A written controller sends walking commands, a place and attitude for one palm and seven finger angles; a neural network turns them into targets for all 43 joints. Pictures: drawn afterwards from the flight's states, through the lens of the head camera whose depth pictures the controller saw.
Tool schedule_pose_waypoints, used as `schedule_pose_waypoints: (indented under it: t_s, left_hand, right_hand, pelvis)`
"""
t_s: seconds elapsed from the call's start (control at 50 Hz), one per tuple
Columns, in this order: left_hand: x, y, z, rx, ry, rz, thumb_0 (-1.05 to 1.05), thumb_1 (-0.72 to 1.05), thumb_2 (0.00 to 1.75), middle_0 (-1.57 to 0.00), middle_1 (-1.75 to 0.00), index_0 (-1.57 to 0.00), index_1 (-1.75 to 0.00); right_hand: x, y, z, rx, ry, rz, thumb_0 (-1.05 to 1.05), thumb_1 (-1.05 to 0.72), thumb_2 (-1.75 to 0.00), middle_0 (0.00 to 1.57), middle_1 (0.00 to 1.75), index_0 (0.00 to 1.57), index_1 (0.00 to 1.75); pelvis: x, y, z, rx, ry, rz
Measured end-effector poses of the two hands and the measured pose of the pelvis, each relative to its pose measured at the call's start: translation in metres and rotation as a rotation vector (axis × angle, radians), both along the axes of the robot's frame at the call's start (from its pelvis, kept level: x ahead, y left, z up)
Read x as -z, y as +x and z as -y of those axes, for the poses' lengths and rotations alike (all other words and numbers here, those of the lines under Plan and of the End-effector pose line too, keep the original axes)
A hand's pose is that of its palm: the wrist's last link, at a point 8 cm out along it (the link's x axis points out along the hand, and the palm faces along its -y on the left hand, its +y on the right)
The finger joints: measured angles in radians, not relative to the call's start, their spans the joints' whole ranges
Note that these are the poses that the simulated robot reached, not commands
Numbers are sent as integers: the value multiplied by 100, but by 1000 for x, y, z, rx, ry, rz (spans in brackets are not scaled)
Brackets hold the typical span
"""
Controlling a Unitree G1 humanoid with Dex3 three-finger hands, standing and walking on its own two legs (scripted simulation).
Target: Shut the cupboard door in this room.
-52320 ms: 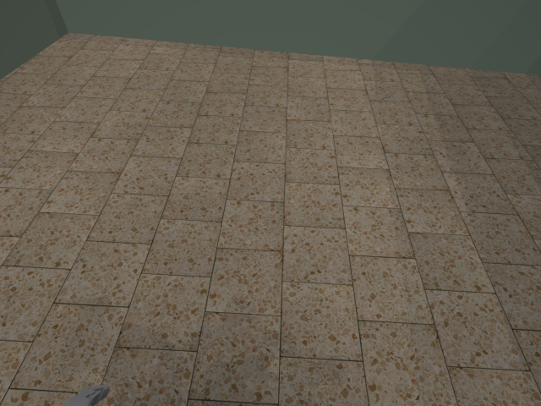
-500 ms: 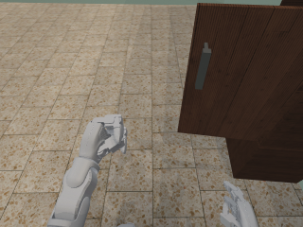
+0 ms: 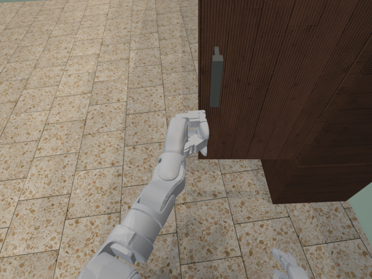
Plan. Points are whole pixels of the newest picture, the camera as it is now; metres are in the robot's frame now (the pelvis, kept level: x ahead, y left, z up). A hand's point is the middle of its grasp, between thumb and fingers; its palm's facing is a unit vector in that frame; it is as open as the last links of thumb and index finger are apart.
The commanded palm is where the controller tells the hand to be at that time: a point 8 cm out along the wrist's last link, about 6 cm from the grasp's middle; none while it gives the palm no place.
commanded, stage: bring the fist close to the handle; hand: left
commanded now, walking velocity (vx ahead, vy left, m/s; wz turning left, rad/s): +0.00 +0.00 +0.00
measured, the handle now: (215, 77) +0.55 -0.08 +0.12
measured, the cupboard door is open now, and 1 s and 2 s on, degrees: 87 87 76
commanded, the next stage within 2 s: push the door shut along its arc in 0.64 s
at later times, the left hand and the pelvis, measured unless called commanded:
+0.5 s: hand (233, 104) +0.46 -0.11 +0.12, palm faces -0.06 -1.00 +0.00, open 3.1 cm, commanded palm +0.43 -0.05 +0.11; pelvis -0.01 -0.02 -0.01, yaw -1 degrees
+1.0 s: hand (228, 108) +0.46 -0.11 +0.10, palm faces -0.13 -0.99 -0.08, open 3.1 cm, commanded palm +0.47 -0.06 +0.11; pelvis -0.01 +0.01 -0.01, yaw -2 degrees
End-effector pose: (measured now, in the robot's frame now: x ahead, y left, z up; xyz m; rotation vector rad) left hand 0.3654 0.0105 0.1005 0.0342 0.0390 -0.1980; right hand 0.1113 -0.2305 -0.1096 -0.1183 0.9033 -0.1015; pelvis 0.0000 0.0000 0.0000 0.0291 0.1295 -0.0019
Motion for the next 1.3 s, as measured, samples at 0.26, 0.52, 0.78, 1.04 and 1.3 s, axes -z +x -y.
schedule_pose_waypoints:
  t_s: [0.26, 0.52, 0.78, 1.04, 1.3]
  left_hand:
    - [-15, 57, 61, -54, 73, 32, 2, 90, 90, -130, -150, -130, -150]
    - [-15, 74, 66, -141, -15, 106, 2, 89, 90, -130, -150, -130, -150]
    - [-15, 60, 55, -55, -43, 58, 2, 90, 90, -130, -150, -130, -150]
    - [-4, 85, 56, -59, 38, -25, 2, 89, 90, -130, -150, -130, -150]
    - [-8, 112, 62, 32, 36, 82, 3, 93, 96, -130, -150, -130, -150]
  right_hand:
    - [30, -58, 19, 26, 24, -225, 1, -91, -90, 20, 30, 20, 29]
    - [38, -122, 28, 90, 36, -357, 1, -91, -90, 20, 30, 19, 29]
    - [21, -105, 27, 107, -8, -288, 1, -91, -90, 20, 30, 20, 29]
    - [26, -118, 0, 143, -14, -321, 0, -91, -90, 20, 30, 20, 29]
    - [36, -191, -32, 214, 15, -520, 0, -91, -90, 20, 30, 20, 29]
  pelvis:
    - [7, -5, 16, -20, 11, -86]
    - [13, -6, 21, 29, 32, -148]
    - [5, -9, 11, 23, 2, -108]
    - [14, -11, -12, 31, -6, -157]
    - [29, -9, -29, 36, -18, -237]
